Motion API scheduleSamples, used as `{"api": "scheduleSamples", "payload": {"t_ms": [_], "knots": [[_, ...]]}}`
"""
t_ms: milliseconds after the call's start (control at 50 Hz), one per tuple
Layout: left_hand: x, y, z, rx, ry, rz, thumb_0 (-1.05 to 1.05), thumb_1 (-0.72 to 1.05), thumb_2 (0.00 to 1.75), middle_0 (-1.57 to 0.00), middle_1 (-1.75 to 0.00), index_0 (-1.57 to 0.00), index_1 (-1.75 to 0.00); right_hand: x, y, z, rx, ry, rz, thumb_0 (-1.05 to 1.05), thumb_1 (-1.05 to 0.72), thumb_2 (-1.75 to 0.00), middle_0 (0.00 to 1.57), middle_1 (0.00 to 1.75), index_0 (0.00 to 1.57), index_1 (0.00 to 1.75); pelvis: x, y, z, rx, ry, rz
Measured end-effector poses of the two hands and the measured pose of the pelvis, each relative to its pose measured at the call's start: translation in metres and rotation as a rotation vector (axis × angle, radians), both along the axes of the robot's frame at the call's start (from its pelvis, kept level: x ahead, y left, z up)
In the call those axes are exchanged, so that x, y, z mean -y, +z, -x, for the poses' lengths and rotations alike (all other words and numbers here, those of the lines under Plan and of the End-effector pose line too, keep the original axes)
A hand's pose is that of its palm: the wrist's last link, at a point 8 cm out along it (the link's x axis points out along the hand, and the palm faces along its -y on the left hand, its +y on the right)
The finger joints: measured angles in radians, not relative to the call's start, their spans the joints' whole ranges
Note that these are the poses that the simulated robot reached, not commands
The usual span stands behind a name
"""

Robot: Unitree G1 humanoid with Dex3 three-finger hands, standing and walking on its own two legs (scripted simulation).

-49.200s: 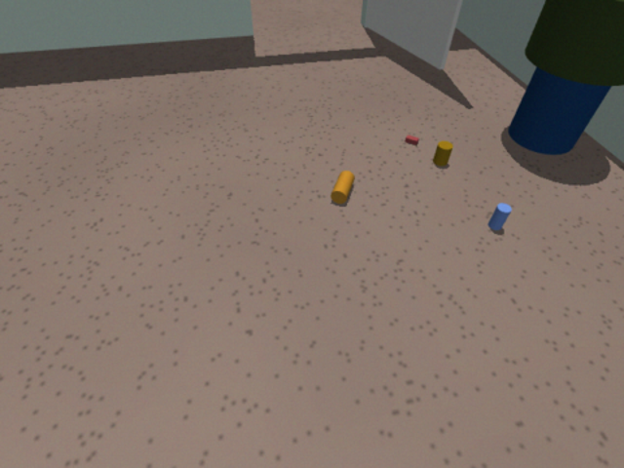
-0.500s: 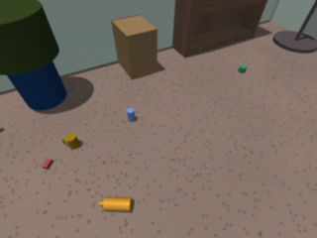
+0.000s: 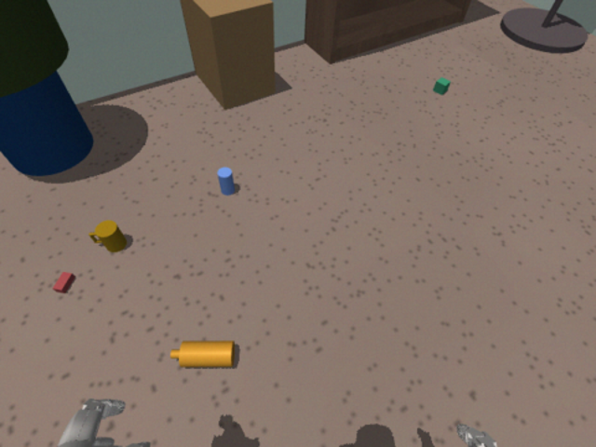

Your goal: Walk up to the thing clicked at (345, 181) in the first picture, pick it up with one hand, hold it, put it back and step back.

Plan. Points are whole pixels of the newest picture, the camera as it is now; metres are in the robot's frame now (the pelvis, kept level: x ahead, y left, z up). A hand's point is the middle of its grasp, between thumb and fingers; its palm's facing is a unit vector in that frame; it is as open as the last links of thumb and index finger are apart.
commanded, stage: rise first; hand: left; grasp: from above
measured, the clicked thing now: (202, 353) +0.46 +0.29 -0.72
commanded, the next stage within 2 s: none
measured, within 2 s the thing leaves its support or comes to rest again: neither
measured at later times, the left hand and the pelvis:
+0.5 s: hand out of the picture +0.12 +0.27 -0.20, palm faces -0.13 -0.89 -0.44, open 14.1 cm; pelvis -0.01 +0.01 -0.07, yaw +0 degrees
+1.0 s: hand (144, 422) +0.22 +0.30 -0.36, palm faces -0.42 -0.55 -0.72, open 14.1 cm; pelvis -0.06 +0.00 -0.22, yaw +0 degrees
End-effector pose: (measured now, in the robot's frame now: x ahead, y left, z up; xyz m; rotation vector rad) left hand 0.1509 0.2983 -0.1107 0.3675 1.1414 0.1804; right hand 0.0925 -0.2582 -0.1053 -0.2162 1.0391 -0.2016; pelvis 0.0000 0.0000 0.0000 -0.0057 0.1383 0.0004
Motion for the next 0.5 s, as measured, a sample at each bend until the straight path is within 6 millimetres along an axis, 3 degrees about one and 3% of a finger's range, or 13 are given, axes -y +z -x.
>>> {"api": "scheduleSamples", "payload": {"t_ms": [100,200,500], "knots": [[-0.004,-0.016,0.009,-0.029,-0.001,-0.017,0.00,-0.23,0.99,-0.06,-1.03,-0.06,-1.02,-0.002,-0.008,-0.010,0.049,0.021,0.009,0.01,-0.88,-0.89,0.20,0.30,0.20,0.30,-0.004,-0.015,0.000,-0.045,0.000,0.006],[-0.007,-0.029,0.016,-0.008,-0.029,-0.037,0.00,-0.41,1.00,-0.06,-1.05,-0.06,-1.05,-0.003,-0.018,-0.026,0.104,0.046,0.032,0.01,-0.88,-0.89,0.20,0.30,0.20,0.30,-0.007,-0.032,0.002,-0.085,0.002,0.012],[-0.008,-0.048,0.030,-0.013,-0.087,-0.078,0.00,-0.54,0.99,-0.08,-1.06,-0.07,-1.07,-0.021,-0.037,-0.063,0.258,0.114,0.037,0.01,-0.90,-0.89,0.20,0.30,0.20,0.30,-0.007,-0.067,0.010,-0.158,0.012,0.030]]}}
